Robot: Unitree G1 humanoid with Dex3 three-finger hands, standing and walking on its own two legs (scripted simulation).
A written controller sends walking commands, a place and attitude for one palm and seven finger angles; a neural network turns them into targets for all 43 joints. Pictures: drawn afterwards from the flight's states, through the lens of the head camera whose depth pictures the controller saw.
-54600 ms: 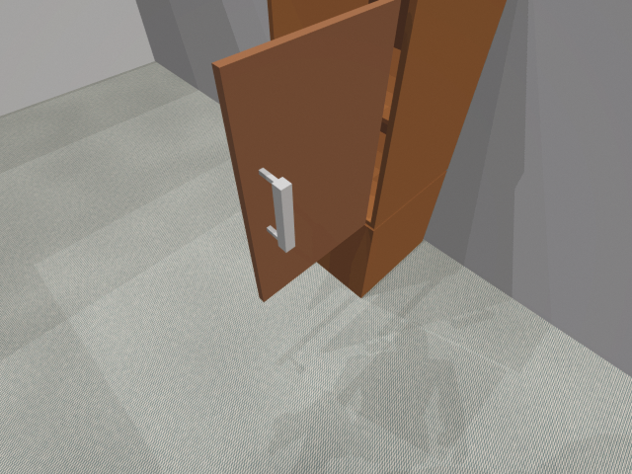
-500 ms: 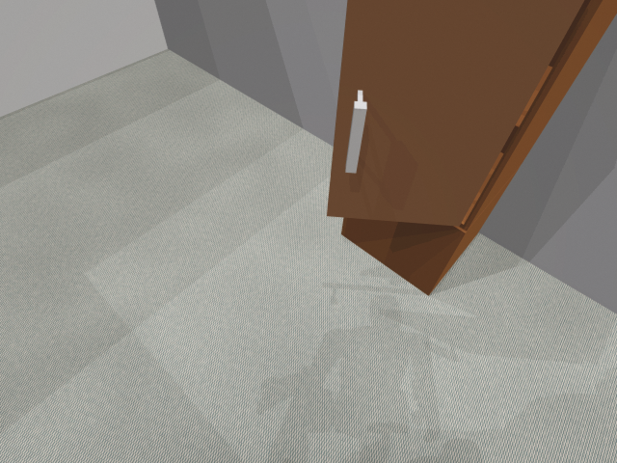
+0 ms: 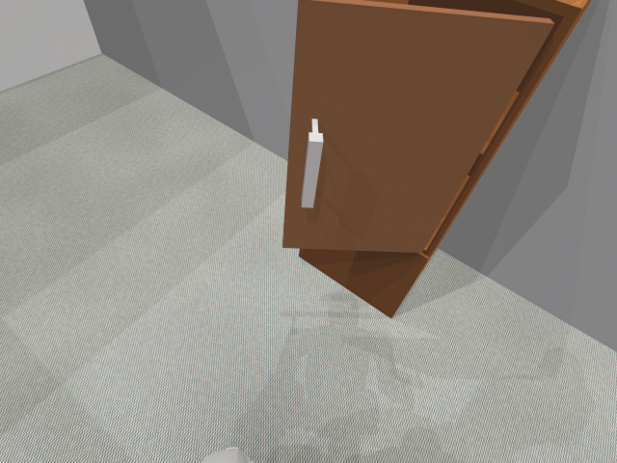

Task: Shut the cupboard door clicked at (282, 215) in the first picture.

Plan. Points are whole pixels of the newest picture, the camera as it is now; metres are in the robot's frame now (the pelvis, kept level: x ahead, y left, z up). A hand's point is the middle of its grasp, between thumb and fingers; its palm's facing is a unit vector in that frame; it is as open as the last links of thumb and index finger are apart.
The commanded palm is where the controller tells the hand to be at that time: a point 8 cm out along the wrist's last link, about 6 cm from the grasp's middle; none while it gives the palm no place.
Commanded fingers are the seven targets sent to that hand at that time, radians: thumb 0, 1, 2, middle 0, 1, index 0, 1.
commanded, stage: take the last steps up to it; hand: left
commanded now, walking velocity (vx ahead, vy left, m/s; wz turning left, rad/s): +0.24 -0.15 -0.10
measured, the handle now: (310, 165) +0.62 +0.03 -0.01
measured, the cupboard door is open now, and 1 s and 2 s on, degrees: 38 38 38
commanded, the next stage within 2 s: come to a stop and stand still in 0.26 s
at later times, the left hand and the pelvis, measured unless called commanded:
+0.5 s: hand (260, 381) +0.26 +0.08 -0.15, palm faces -0.09 -0.97 -0.21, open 7.4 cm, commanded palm none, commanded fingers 0.00 0.90 0.90 -0.20 -0.30 -0.20 -0.30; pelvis +0.16 -0.09 +0.01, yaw -3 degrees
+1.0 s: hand (201, 412) +0.21 +0.16 -0.17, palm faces +0.03 -0.98 -0.21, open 7.4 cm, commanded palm none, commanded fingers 0.00 0.90 0.90 -0.20 -0.30 -0.20 -0.30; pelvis +0.17 -0.05 +0.02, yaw -3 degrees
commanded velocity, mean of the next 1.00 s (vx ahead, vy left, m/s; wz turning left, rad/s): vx -0.05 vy -0.03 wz -0.01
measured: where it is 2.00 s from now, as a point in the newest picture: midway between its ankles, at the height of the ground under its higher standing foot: outside the picture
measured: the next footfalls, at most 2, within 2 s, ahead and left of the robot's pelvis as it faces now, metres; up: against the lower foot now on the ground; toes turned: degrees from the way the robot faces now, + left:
right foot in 0.36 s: +0.22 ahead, -0.22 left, +0.00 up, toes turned -8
left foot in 0.76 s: +0.25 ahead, +0.01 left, +0.00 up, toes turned +1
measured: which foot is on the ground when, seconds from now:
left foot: down 0.00-0.36, up 0.38-0.74, down 0.76-1.00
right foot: up 0.00-0.34, down 0.36-0.78, up 0.80-1.00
